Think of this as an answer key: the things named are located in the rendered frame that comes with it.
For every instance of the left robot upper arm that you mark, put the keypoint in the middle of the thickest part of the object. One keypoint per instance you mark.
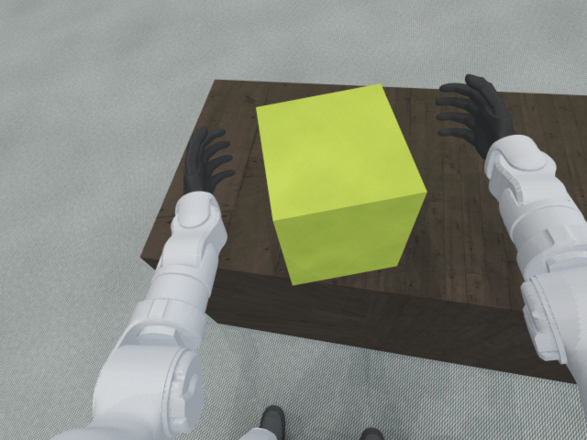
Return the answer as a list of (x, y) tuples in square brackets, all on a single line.
[(145, 393)]

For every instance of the robot left foot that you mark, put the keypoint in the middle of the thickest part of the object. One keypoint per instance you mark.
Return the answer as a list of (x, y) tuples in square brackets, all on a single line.
[(273, 420)]

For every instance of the robot left hand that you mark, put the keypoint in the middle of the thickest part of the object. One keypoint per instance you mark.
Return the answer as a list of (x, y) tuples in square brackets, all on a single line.
[(197, 172)]

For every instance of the pedestal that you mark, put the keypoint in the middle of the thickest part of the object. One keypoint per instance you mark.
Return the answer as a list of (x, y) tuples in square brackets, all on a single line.
[(455, 294)]

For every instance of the right robot upper arm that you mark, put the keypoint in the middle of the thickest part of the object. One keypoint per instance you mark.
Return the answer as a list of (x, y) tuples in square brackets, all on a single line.
[(556, 317)]

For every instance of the right robot forearm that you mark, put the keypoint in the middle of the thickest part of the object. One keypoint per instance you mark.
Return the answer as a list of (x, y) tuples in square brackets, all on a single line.
[(546, 226)]

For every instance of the left robot forearm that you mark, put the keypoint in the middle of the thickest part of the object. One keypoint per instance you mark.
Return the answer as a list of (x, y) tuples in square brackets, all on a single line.
[(173, 313)]

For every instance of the robot right hand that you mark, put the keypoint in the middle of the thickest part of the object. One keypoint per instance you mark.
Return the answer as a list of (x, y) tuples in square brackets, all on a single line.
[(488, 120)]

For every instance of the carton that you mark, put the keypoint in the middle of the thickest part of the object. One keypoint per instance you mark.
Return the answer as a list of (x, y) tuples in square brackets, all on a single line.
[(344, 189)]

